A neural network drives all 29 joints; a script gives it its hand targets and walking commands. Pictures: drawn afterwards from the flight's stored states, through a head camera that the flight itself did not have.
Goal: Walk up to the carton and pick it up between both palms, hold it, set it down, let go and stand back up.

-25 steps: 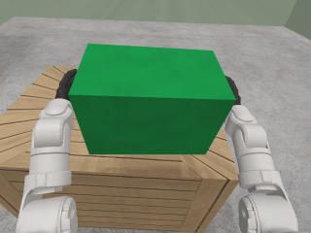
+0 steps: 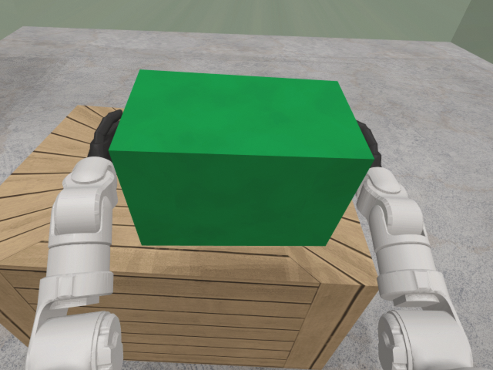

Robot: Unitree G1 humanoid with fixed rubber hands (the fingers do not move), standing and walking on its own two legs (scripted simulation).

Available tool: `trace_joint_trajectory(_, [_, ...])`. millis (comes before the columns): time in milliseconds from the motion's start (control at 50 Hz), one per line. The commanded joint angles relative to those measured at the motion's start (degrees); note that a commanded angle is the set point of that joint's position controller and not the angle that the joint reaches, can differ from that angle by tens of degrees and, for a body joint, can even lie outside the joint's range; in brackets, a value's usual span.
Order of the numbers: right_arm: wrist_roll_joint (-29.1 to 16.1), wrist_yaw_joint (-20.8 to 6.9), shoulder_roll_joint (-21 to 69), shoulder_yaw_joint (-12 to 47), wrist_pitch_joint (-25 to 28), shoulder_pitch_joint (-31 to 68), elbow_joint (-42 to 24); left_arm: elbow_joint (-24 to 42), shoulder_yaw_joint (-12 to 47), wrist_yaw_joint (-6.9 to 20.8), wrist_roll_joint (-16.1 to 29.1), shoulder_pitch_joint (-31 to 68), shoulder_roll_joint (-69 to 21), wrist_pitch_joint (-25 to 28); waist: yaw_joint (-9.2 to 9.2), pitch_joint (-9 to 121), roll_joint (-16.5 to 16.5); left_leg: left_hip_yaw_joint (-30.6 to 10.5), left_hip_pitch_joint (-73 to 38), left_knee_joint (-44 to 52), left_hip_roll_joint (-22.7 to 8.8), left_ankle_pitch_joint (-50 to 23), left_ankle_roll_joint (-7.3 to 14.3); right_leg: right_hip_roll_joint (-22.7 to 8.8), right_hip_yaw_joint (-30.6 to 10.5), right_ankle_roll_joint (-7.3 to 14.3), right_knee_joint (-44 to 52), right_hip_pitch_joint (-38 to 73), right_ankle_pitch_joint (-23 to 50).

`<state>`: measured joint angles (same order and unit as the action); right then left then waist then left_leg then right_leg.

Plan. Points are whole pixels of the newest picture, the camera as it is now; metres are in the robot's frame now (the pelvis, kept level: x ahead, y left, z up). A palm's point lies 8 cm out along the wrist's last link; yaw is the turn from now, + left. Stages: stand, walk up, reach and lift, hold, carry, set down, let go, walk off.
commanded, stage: hold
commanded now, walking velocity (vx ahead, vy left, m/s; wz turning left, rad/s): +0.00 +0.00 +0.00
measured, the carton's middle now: (239, 163) +0.38 +0.02 +0.17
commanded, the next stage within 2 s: set down in 0.22 s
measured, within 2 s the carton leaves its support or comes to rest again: neither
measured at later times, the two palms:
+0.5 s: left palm (103, 158) +0.35 +0.22 +0.20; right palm (366, 165) +0.37 -0.19 +0.19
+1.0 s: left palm (114, 160) +0.39 +0.22 +0.17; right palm (351, 169) +0.40 -0.18 +0.16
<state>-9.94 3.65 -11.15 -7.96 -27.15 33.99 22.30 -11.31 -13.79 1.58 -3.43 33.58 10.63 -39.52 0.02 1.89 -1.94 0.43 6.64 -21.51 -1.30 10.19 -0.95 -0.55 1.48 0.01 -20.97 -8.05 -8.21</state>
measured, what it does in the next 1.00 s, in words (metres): stands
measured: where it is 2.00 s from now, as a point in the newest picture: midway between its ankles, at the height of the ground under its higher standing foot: outside the picture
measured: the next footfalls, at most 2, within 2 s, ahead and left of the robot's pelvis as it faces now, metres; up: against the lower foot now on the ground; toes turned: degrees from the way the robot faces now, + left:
none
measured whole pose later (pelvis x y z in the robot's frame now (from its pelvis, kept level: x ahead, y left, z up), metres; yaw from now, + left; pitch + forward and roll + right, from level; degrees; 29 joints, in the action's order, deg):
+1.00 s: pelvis +0.02 +0.00 +0.00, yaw +0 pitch -4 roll +0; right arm -5.9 2.8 -9.3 -8.0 -7.2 34.8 33.3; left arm -19.0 -16.5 3.5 -6.7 33.9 9.4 -25.0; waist 0.0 -1.3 -1.9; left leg 0.4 5.5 -21.1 -1.3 11.6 -0.9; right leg -0.5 1.5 0.0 -21.0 -7.0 -9.9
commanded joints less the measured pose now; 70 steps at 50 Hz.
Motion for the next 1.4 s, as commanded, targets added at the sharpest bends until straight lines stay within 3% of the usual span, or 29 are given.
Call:
trace_joint_trajectory(0, [-5.78, -9.38, 25.56, 17.33, 3.09, 41.45, -16.07, 13.63, 20.02, 11.38, 7.51, 38.73, -30.34, 4.29, 6.68, 22.55, 3.14, -0.54, 4.33, 6.93, 4.78, -7.05, 0.21, 2.24, -1.82, 1.06, 5.23, 17.33, 11.88])
trace_joint_trajectory(40, [-4.99, -9.45, 24.31, 16.26, 2.31, 42.27, -13.5, 9.73, 18.12, 11.35, 6.64, 38.53, -29.51, 4.08, 6.62, 18.84, 1.46, -0.86, 5.29, 8.13, 4.54, -2.82, 0.8, 1.89, -1.97, 1.13, 5.97, 15.19, 7.99])
trace_joint_trajectory(80, [-5.46, -9.26, 25.14, 17.03, 2.91, 40.91, -16.05, 11.92, 18.28, 11.49, 6.74, 37.05, -29.97, 4.17, 6.62, 21.35, 1.68, -0.5, 4.65, 7.4, 4.73, -6.02, 0.63, 1.91, -2.27, 1.26, 5.36, 17.65, 12.24])
trace_joint_trajectory(180, [-5.19, -9.51, 24.45, 16.09, 2.58, 40.66, -13.65, 11.56, 18.54, 11.82, 6.45, 38.25, -29.99, 3.97, 7.07, 19.73, 3.32, -0.69, 4.82, 7.75, 4.36, -4.8, 0.49, 2.06, -1.96, 1.15, 5.69, 16.12, 9.26])
trace_joint_trajectory(200, [-4.78, -9.62, 23.97, 15.73, 2.34, 42.29, -12.58, 9.61, 18.41, 11.72, 6.22, 39.62, -29.85, 3.87, 6.52, 18.52, 2.59, -0.85, 5.77, 8.24, 4.65, -2.79, 0.67, 1.98, -1.9, 1.12, 6.33, 14.6, 6.58])
trace_joint_trajectory(220, [-8.0, -9.43, 29.76, 22.26, 2.86, 42.67, -15.58, 13.8, 19.95, 11.36, 6.83, 34.3, -30.32, 4.47, 2.52, 25.45, 2.65, 0.71, 3.87, 6.81, 4.32, -5.68, 1.98, 3.52, -2.81, 0.18, 3.47, 21.57, 9.23])
trace_joint_trajectory(280, [-8.48, -9.23, 28.02, 21.91, 1.92, 43.24, -14.22, 13.43, 19.23, 11.26, 6.71, 35.79, -28.93, 4.41, 3.23, 21.49, 3.96, 0.34, 6.59, 7.44, 4.39, -2.92, 2.46, 3.28, -3.2, 0.07, 3.44, 21.87, 6.7])
trace_joint_trajectory(360, [-5.18, -9.58, 28.38, 17.81, 5.45, 47.91, -15.11, 9.32, 17.36, 11.82, 6.15, 38.43, -29.85, 6.49, 3.32, 23.09, 2.15, 0.45, 8.14, 7.47, 3.47, -0.85, 2.83, 2.94, -2.39, -0.06, 3.41, 20.16, 4.79])
trace_joint_trajectory(420, [-2.77, -10.4, 27.35, 15.76, 8.38, 49.66, -14.38, 7.17, 15.79, 11.33, 4.48, 40.6, -29.33, 8.61, 3.08, 22.93, 5.04, 0.18, 11.73, 9.83, 2.32, 4.44, 2.72, 3.58, -1.8, -0.09, 2.4, 21.49, 1.72])
trace_joint_trajectory(440, [-0.55, -10.65, 26.85, 14.09, 8.97, 49.65, -11.6, 3.59, 11.81, 11.8, 2.69, 40.56, -27.55, 9.12, 2.39, 18.68, 2.74, 0.74, 13.1, 10.49, 2.81, 7.74, 3.16, 2.95, -2.19, 0.24, 3.74, 20.89, -2.08])
trace_joint_trajectory(460, [0.89, -11.06, 26.21, 12.27, 9.75, 47.91, -8.04, 2.43, 10.92, 12.27, 1.5, 40.5, -27.41, 9.53, 3.38, 16.63, 3.52, 0.65, 12.33, 11.2, 2.25, 10.16, 3.4, 3.01, -1.97, 0.12, 3.58, 19.26, -5.6])
trace_joint_trajectory(500, [2.74, -11.24, 27.63, 12.65, 13.37, 47.61, -7.38, 1.4, 10.21, 12.74, 0.5, 39.8, -27.85, 11.57, 1.21, 19.21, 3.66, 1.51, 11.19, 10.94, 2.8, 7.98, 2.74, 2.78, -1.18, 0.27, 3.84, 19.93, -4.66])
trace_joint_trajectory(540, [4.25, -11.41, 28.31, 13.53, 15.96, 45.71, -6.46, 2.24, 11.99, 12.58, 0.39, 39.57, -27.74, 13.21, 1.33, 19.43, 2.04, 2.08, 7.85, 10.05, 2.87, 5.71, 2.47, 2.33, -0.61, 0.31, 4.28, 18.53, -4.47])
trace_joint_trajectory(560, [4.71, -11.29, 28.08, 13.18, 17.4, 44.67, -5.36, 2.56, 12.77, 12.45, 0.13, 39.62, -28.1, 14.13, 1.83, 19.49, 4.18, 1.9, 7.43, 10.01, 2.97, 4.03, 1.91, 2.06, -0.48, 0.36, 4.2, 18.52, -2.62])
trace_joint_trajectory(640, [5.33, -10.75, 27.76, 13.82, 21.47, 43.48, -5.32, 3.01, 15.5, 11.93, 0.15, 37.17, -30.02, 16.36, 1.87, 20.94, 3.72, 2.5, 3.58, 8.99, 3.42, -0.13, 0.73, 2.24, 1.11, 0.17, 4.7, 17.57, 0.45])
trace_joint_trajectory(820, [4.74, -9.52, 24.32, 16.05, 22.93, 35.05, -0.5, 0.44, 13.72, 12.32, -2.4, 26.87, -28.33, 16.4, 1.27, 15.47, 1.58, 2.77, -2.25, 7.53, 4.08, -7.42, 0.57, 1.96, 1.75, -0.42, 6.64, 16.58, 5.75])
trace_joint_trajectory(900, [2.81, -9.15, 26.25, 19.49, 24.52, 35.91, -6.22, 4.05, 15.8, 11.6, -0.56, 27.78, -28.64, 18.1, -0.24, 21.1, 1.3, 2.76, -3.36, 5.7, 4.43, -12.87, 0.34, 2.32, 1.55, -0.53, 5.68, 18.15, 10.45])
trace_joint_trajectory(940, [2.67, -9.22, 26.12, 19.5, 25.13, 34.87, -6.95, 5.67, 17.62, 11.14, 0.29, 28.42, -28.95, 19.34, 0.8, 23.92, 1.86, 2.39, -3.03, 5.16, 4.49, -14.52, 0.06, 2.14, 1.42, -0.66, 4.9, 18.59, 13.68])
trace_joint_trajectory(960, [2.38, -9.25, 25.53, 20.35, 24.88, 34.9, -7.05, 4.15, 16.01, 10.88, -0.58, 26.09, -28.24, 19.12, -0.63, 23.5, 1.71, 2.6, -3.03, 4.99, 4.57, -16.21, 0.05, 2.3, 1.2, -0.63, 4.76, 19.55, 15.68])
trace_joint_trajectory(1000, [2.53, -8.88, 26.54, 21.24, 25.7, 33.08, -7.08, 5.37, 17.11, 10.79, -0.75, 25.46, -29.15, 19.75, -0.06, 24.81, 2.15, 2.25, -3.85, 4.5, 4.54, -19.17, -0.23, 2.44, 1.58, -0.65, 4.56, 20.33, 17.99])
trace_joint_trajectory(1040, [3.05, -8.96, 25.48, 19.91, 25.57, 31.57, -5.24, 4.03, 17.09, 10.63, -1.07, 24.64, -29.93, 20.01, 0.77, 24.28, 2.6, 2.36, -5.08, 4.29, 4.25, -19.36, -0.41, 2.56, 1.9, -0.46, 4.75, 18.69, 17.66])
trace_joint_trajectory(1060, [2.82, -9.1, 25.14, 20.97, 25.02, 30.99, -4.35, 2.74, 15.05, 10.83, -1.61, 22.84, -27.6, 19.75, -0.68, 21.9, 1.89, 2.48, -4.64, 4.34, 4.35, -19.11, 0.01, 2.17, 1.09, -0.74, 4.79, 19.43, 18.4])
trace_joint_trajectory(1120, [3.68, -9.2, 24.76, 18.78, 25.13, 29.54, -2.63, 2.32, 15.43, 11.36, -1.59, 22.35, -27.94, 19.66, 0.59, 20.43, 1.98, 2.41, -5.16, 5.15, 4.07, -18.1, -0.19, 2.61, 1.93, -0.62, 5.45, 17.6, 15.33])
trace_joint_trajectory(1180, [3.88, -9.52, 24.31, 17.19, 24.74, 29.51, 0.7, 0.02, 13.48, 11.53, -2.97, 22.64, -27.35, 19.44, -0.09, 18.14, 2.74, 2.47, -5.1, 5.48, 3.94, -16.72, -0.07, 2.36, 1.9, -0.45, 5.8, 15.52, 12.8])
trace_joint_trajectory(1240, [4.55, -10.22, 25.24, 17.73, 25.98, 30.69, -2.39, 1.17, 14.95, 10.56, -1.36, 23.92, -28.52, 21.31, -0.68, 23.34, 2.38, 2.56, -5.06, 4.72, 3.91, -18.48, -0.51, 2.32, 1.73, -0.4, 5.4, 16.16, 14.7])
trace_joint_trajectory(1280, [4.68, -10.17, 25.8, 18.31, 26.28, 30.22, -1.63, 1.43, 15.39, 10.57, -1.78, 24.63, -29.13, 21.87, 0.37, 23.9, 2.11, 2.29, -4.77, 4.59, 3.83, -19.42, -0.5, 2.51, 2.31, -0.54, 4.8, 16.58, 16.18])
trace_joint_trajectory(1300, [4.34, -10.38, 26.54, 18.53, 26.82, 29.98, -0.89, 0.81, 14.88, 10.34, -1.75, 24.62, -28.91, 22.63, -1.17, 23.37, 3.31, 2.58, -4.24, 4.47, 4.08, -19.32, -0.42, 2.24, 1.45, -0.47, 4.69, 16.61, 16.4])
trace_joint_trajectory(1320, [4.93, -10.7, 25.14, 16.66, 27.09, 30.83, -0.99, 0.51, 15.25, 9.92, -1.77, 25.6, -29.27, 22.93, -0.35, 24.28, 3.48, 2.14, -5.2, 4.77, 3.68, -18.72, -0.8, 2.58, 1.99, -0.46, 4.9, 15.12, 14.72])
trace_joint_trajectory(1380, [6.23, -11.58, 24.61, 14.75, 26.85, 29.65, 3.46, -3.92, 12.63, 9.82, -2.9, 24.71, -28.05, 23.47, -1.63, 17.65, 2.18, 2.83, -3.03, 6.69, 3.42, -11.7, 0.0, 2.13, 1.87, -0.15, 6.28, 12.85, 7.19])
